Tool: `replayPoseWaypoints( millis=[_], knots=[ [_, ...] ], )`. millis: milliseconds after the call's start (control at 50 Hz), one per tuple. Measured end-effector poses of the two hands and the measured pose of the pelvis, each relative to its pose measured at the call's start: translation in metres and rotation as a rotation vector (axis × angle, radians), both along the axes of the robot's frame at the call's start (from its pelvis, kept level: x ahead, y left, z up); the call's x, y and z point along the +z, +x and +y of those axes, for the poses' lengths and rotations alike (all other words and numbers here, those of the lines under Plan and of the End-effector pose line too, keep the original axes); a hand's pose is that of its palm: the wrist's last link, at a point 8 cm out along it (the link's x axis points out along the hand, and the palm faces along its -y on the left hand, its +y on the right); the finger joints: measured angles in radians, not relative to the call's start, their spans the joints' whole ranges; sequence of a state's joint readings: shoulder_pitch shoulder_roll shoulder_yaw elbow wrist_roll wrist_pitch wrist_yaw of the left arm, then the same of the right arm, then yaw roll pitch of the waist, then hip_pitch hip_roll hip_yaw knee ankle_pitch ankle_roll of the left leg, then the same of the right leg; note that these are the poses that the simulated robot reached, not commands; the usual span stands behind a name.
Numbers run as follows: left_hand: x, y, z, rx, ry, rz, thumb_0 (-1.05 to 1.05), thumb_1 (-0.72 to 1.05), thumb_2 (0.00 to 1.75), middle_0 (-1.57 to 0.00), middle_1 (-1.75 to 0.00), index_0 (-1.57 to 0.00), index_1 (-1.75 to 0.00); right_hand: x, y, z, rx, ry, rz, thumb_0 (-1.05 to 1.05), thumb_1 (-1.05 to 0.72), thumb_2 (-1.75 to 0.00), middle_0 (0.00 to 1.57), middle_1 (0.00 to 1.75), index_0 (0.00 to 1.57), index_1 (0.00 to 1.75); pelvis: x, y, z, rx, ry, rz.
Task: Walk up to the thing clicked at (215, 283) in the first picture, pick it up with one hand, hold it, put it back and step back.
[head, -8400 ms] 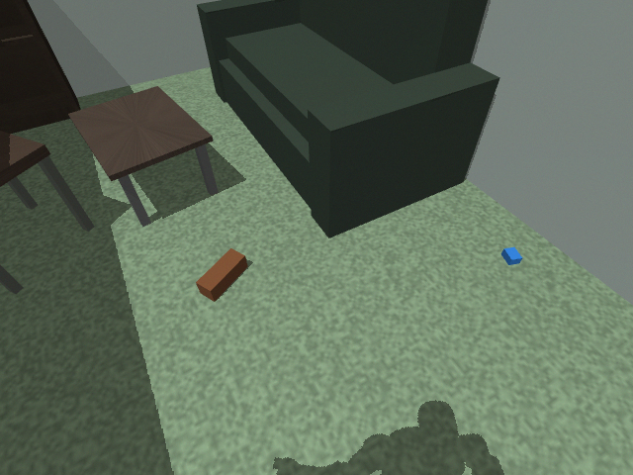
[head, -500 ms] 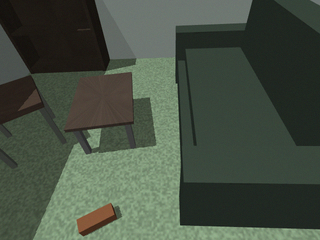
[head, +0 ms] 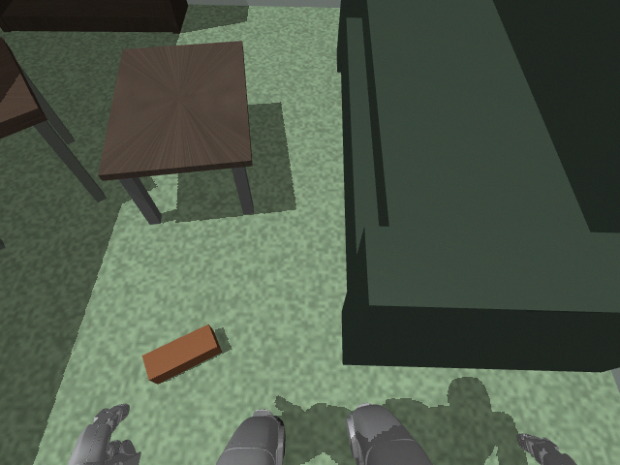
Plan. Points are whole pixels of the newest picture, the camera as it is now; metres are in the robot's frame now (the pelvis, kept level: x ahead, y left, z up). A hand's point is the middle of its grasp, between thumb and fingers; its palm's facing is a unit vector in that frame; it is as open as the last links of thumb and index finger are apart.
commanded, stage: walk up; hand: left
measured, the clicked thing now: (183, 353) +0.41 +0.39 -0.71
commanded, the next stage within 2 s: none
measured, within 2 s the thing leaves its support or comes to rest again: neither
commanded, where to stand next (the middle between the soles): +0.08 +0.01 m, yaw +0 degrees
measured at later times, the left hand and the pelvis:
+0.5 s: hand out of the picture -0.01 +0.27 -0.12, palm faces -0.01 -0.92 -0.39, open 7.4 cm; pelvis -0.01 -0.01 +0.02, yaw -1 degrees
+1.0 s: hand out of the picture +0.13 +0.24 -0.12, palm faces -0.03 -0.89 -0.45, open 7.4 cm; pelvis +0.02 -0.03 +0.00, yaw +0 degrees
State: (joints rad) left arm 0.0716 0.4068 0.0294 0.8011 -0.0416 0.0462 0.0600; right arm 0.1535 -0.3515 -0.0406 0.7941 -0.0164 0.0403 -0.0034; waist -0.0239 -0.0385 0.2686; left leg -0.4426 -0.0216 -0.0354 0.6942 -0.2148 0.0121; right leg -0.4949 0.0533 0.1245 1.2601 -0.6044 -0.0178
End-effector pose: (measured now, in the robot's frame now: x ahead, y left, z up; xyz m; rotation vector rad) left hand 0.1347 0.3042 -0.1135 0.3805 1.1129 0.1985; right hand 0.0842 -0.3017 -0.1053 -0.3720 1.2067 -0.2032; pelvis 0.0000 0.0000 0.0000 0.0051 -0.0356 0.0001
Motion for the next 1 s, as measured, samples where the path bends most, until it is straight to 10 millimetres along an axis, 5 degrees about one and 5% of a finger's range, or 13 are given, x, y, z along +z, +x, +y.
replayPoseWaypoints(
  millis=[180,300,400,540,620,760,880,1000],
  knots=[
    [-0.007,-0.057,-0.020,-0.041,-0.019,0.048,0.01,0.90,0.90,-0.21,-0.30,-0.21,-0.30,0.006,-0.007,-0.028,0.004,-0.028,-0.163,0.01,-0.90,-0.90,0.21,0.30,0.20,0.30,-0.010,-0.030,-0.014,-0.070,0.000,-0.005],
    [0.015,-0.114,-0.023,0.029,-0.007,0.093,0.01,0.90,0.90,-0.21,-0.30,-0.21,-0.30,0.010,-0.040,-0.038,-0.032,0.002,-0.102,0.01,-0.91,-0.90,0.21,0.30,0.20,0.30,0.008,-0.026,-0.024,-0.074,0.021,-0.022],
    [0.031,-0.134,-0.013,0.063,-0.002,0.109,0.01,0.90,0.90,-0.21,-0.30,-0.21,-0.30,0.011,-0.057,-0.038,-0.014,0.012,-0.024,0.01,-0.91,-0.90,0.21,0.30,0.20,0.30,0.017,-0.022,-0.020,-0.036,0.017,-0.009],
    [0.028,-0.150,0.019,0.091,0.001,0.180,0.01,0.90,0.90,-0.21,-0.30,-0.21,-0.30,0.020,-0.029,-0.019,0.037,0.009,-0.020,0.01,-0.91,-0.90,0.21,0.30,0.20,0.30,0.016,-0.005,-0.002,-0.017,0.022,-0.002],
    [0.027,-0.131,0.024,0.070,-0.005,0.208,0.01,0.90,0.90,-0.20,-0.30,-0.20,-0.29,0.030,-0.011,-0.006,0.029,0.008,-0.113,0.01,-0.91,-0.90,0.21,0.30,0.20,0.30,0.019,0.008,0.007,-0.010,0.010,-0.011],
    [0.032,-0.059,0.019,0.034,-0.016,0.050,0.01,0.91,0.90,-0.20,-0.29,-0.20,-0.29,0.039,0.000,-0.002,0.014,0.004,-0.093,0.01,-0.90,-0.90,0.21,0.30,0.20,0.30,0.027,0.030,0.000,-0.006,0.003,-0.036],
    [0.031,-0.019,-0.003,0.026,0.021,0.008,0.01,0.91,0.90,-0.20,-0.29,-0.20,-0.29,0.014,0.023,-0.011,-0.003,0.043,-0.076,0.01,-0.90,-0.90,0.21,0.30,0.20,0.30,0.015,0.029,-0.014,-0.003,0.020,-0.036],
    [0.031,-0.011,-0.026,0.003,0.065,0.000,0.01,0.90,0.90,-0.20,-0.30,-0.20,-0.29,-0.023,0.047,-0.025,-0.008,0.085,-0.077,0.01,-0.91,-0.90,0.21,0.30,0.20,0.30,-0.001,0.021,-0.029,0.007,0.017,-0.030]
  ],
)
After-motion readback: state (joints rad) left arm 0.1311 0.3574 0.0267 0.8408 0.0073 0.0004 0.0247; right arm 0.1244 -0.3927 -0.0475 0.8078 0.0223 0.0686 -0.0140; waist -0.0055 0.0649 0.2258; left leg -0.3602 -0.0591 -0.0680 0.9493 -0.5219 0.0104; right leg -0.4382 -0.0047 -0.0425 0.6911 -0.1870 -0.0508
